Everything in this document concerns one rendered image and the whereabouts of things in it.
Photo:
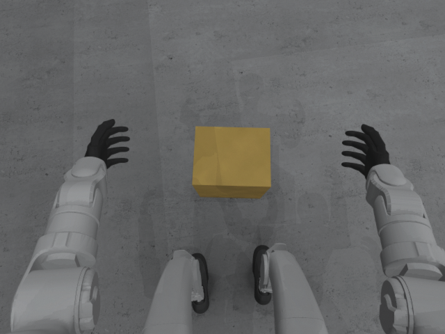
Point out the robot left forearm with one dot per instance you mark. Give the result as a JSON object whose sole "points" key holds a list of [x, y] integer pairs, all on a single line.
{"points": [[70, 236]]}

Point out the robot left hand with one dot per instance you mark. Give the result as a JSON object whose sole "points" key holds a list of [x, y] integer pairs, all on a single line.
{"points": [[100, 143]]}

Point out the robot left upper arm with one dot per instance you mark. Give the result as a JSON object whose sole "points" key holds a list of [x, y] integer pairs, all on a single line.
{"points": [[57, 301]]}

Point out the carton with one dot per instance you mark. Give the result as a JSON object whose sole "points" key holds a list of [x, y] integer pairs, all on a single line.
{"points": [[231, 162]]}

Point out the robot right upper arm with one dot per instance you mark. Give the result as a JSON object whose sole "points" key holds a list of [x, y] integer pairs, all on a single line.
{"points": [[412, 306]]}

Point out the left robot thigh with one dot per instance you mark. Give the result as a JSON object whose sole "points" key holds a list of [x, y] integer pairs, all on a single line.
{"points": [[170, 309]]}

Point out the right robot foot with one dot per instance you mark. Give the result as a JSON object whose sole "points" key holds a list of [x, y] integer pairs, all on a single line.
{"points": [[263, 297]]}

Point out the robot right forearm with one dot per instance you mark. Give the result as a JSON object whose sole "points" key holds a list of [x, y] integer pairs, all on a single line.
{"points": [[408, 244]]}

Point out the robot right hand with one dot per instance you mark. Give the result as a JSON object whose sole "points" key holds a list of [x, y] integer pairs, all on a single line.
{"points": [[374, 150]]}

